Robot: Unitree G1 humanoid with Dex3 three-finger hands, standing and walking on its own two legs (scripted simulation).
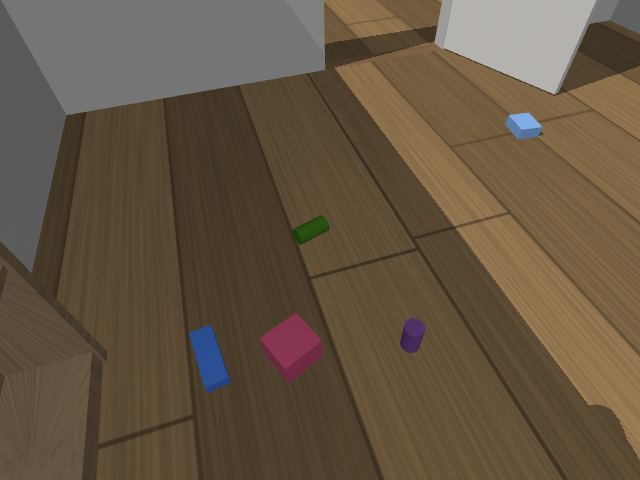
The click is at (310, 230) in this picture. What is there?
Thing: lying can
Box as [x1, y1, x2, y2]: [292, 215, 328, 244]
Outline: 323,216 320,215 292,230 293,235 299,244 328,229 327,221
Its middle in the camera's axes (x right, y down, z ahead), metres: -0.04 -0.04 +1.67
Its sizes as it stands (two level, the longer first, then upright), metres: 0.141 0.072 0.072
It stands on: the floor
